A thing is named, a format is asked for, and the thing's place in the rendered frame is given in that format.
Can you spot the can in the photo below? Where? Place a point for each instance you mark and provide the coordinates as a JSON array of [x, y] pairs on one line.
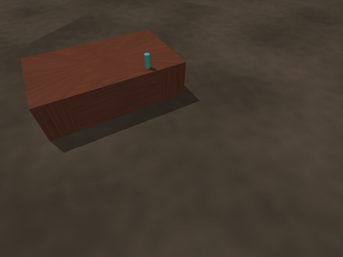
[[147, 60]]

